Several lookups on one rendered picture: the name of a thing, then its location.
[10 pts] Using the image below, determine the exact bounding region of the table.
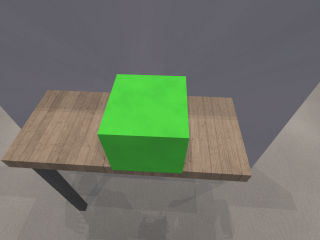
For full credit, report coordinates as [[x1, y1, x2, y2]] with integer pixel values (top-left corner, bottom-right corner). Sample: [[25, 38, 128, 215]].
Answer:
[[1, 90, 252, 211]]

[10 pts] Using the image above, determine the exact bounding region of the carton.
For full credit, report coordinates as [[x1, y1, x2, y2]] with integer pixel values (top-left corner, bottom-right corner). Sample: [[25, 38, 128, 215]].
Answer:
[[97, 74, 189, 174]]

